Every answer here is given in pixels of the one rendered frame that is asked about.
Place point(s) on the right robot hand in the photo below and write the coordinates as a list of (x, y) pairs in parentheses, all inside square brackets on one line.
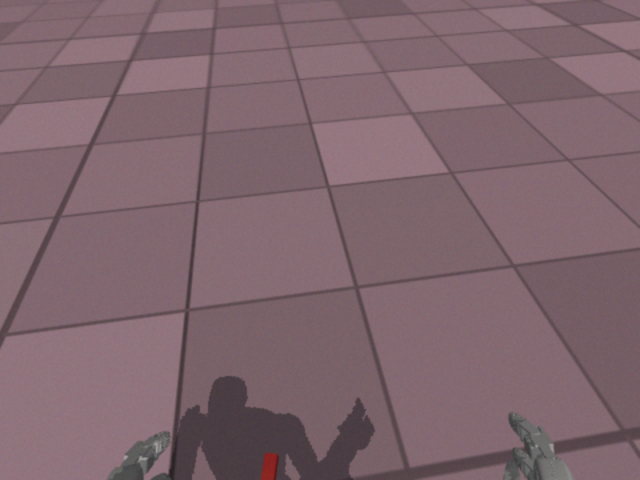
[(540, 462)]

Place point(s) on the small box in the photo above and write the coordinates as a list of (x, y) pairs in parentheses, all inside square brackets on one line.
[(269, 466)]

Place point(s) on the left robot hand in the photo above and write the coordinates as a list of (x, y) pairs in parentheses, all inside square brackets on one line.
[(141, 457)]

